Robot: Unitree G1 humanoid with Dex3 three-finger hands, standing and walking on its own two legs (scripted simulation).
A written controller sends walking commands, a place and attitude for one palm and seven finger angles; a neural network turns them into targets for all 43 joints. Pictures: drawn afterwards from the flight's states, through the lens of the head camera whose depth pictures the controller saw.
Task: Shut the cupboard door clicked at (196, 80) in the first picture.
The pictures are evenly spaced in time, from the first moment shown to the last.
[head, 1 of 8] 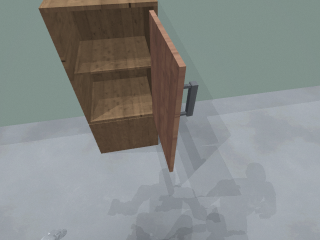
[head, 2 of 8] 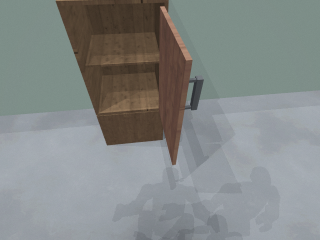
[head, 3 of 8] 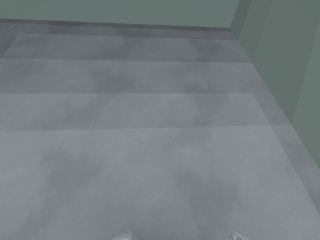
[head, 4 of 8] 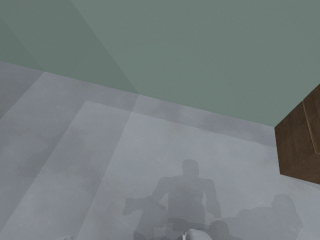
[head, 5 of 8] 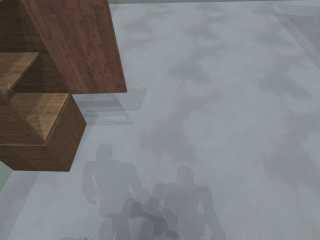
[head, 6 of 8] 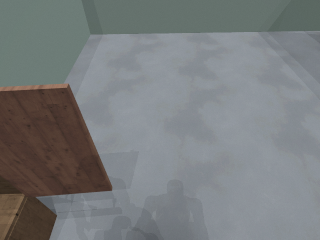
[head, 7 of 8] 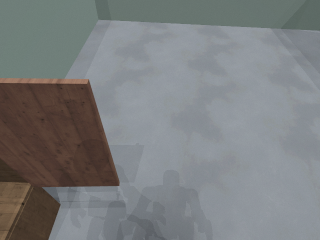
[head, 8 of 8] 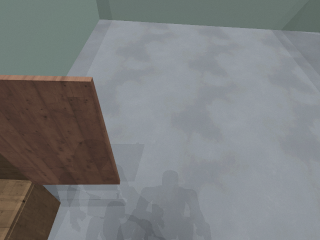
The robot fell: no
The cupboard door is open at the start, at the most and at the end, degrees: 93 93 93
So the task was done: no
